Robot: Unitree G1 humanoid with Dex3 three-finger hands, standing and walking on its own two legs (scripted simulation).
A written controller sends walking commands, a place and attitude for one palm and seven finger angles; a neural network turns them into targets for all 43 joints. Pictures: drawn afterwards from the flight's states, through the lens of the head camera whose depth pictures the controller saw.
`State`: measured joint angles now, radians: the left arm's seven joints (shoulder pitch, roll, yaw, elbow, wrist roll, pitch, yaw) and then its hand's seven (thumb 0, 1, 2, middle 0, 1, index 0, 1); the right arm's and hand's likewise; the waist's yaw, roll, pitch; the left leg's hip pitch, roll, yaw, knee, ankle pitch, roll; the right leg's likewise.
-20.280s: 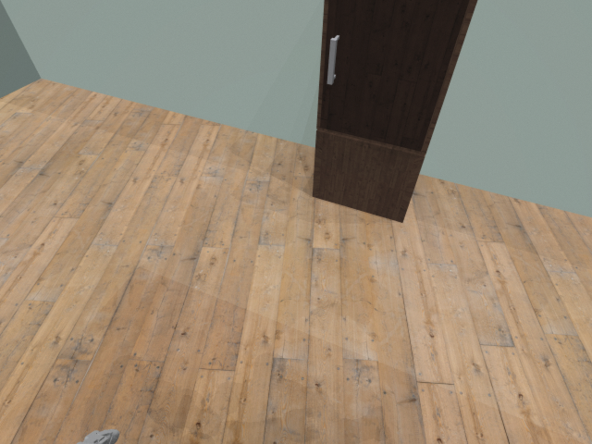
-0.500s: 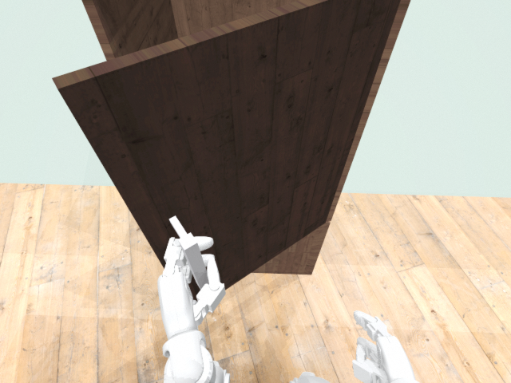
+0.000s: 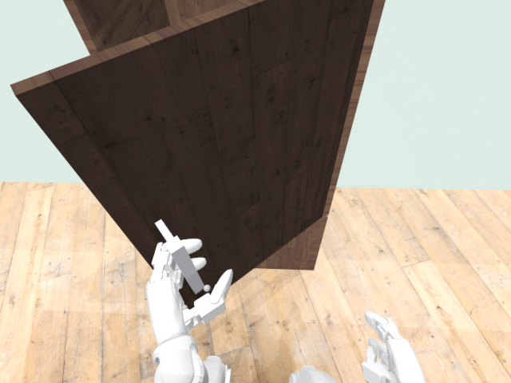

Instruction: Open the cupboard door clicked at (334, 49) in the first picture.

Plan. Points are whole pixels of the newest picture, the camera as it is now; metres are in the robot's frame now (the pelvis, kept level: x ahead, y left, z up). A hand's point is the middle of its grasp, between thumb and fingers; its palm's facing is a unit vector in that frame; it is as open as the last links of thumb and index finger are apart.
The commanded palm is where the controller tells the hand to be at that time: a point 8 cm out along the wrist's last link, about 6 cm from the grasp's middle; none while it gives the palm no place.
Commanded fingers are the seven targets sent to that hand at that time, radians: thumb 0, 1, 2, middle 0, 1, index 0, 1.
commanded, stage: open thumb and fingers to let go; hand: left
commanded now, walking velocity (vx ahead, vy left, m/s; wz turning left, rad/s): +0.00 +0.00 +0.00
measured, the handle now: (181, 259) +0.30 +0.13 +0.04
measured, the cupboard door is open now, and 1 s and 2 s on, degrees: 41 42 42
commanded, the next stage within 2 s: slide the hand sideways off the handle in 0.48 s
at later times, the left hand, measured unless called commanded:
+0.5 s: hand (201, 289) +0.26 +0.09 +0.03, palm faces +0.28 -0.96 -0.02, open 15.1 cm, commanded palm +0.21 +0.14 +0.03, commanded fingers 0.00 -0.50 0.30 -0.15 -0.30 -0.15 -0.30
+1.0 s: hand (192, 324) +0.21 +0.10 +0.04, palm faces -0.08 -1.00 +0.03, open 16.3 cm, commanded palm +0.18 +0.15 +0.03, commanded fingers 0.00 -0.50 0.30 -0.15 -0.30 -0.15 -0.30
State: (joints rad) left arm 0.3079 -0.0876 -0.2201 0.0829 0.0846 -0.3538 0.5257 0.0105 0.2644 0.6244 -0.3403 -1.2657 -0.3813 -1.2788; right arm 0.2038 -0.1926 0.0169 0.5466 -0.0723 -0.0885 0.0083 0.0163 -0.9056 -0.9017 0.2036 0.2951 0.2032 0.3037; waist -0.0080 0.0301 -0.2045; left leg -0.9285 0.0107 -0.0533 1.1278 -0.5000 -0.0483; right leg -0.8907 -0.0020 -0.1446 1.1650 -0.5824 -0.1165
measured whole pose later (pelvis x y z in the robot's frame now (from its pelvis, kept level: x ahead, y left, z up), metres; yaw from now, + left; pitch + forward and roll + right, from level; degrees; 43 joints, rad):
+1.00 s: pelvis -0.02 +0.07 -0.02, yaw -3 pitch +17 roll -1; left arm 0.42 0.00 -0.34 -0.08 0.09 -0.41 0.21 -0.01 -0.50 0.30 -0.15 -0.30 -0.16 -0.31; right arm 0.24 -0.21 0.02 0.39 -0.03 -0.04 0.04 0.02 -0.91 -0.90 0.20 0.30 0.20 0.30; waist 0.00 0.03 -0.18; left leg -1.03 -0.01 0.01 1.27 -0.55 0.03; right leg -0.98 -0.02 -0.07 1.26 -0.58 -0.03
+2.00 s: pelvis -0.01 +0.05 -0.03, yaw -3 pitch +18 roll -2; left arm 0.67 0.17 -0.06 -0.31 -0.16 -0.43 -0.10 -0.01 -0.49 0.30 -0.15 -0.30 -0.16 -0.30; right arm 0.22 -0.20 -0.01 0.40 0.01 -0.03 -0.05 0.02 -0.90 -0.90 0.20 0.30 0.20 0.30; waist 0.03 0.04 -0.19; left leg -1.06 0.02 -0.04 1.33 -0.58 -0.01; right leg -1.00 0.01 -0.12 1.30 -0.61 -0.06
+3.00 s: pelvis +0.03 +0.08 +0.08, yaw -4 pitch -1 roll -1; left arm 0.54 0.36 0.27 -0.48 -0.07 0.00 0.14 0.01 0.46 0.71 -0.19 -0.30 -0.20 -0.30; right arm 0.26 -0.22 0.07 0.54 0.02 -0.11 -0.10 0.02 -0.90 -0.90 0.21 0.30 0.21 0.30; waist 0.06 0.06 -0.06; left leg -0.24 -0.02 0.04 0.60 -0.34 0.05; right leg -0.19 -0.01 -0.04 0.55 -0.33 0.01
